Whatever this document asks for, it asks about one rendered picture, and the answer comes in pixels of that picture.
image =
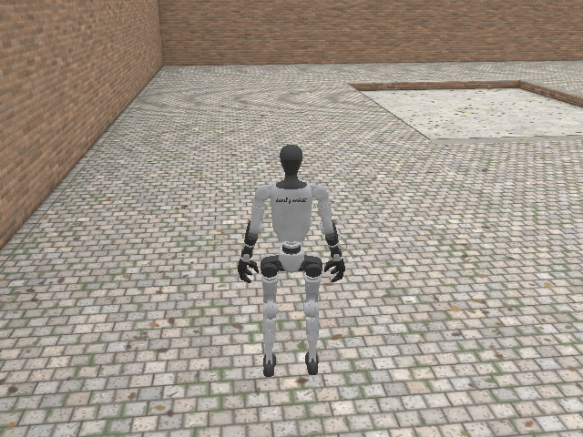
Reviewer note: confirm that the robot left thigh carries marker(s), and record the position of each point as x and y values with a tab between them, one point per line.
269	278

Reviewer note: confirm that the left robot foot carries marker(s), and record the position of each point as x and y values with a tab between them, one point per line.
269	368

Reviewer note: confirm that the robot right upper arm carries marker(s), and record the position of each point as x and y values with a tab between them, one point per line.
319	192

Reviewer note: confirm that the robot left upper arm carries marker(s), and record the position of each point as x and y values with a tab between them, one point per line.
262	193

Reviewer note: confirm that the robot left forearm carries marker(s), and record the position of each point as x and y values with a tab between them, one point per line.
248	245

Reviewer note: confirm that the right robot hand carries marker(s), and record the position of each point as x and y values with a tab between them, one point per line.
339	267

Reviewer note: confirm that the left robot hand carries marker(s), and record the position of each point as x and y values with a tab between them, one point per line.
242	269

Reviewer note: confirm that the robot right forearm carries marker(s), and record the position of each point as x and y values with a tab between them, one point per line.
334	245

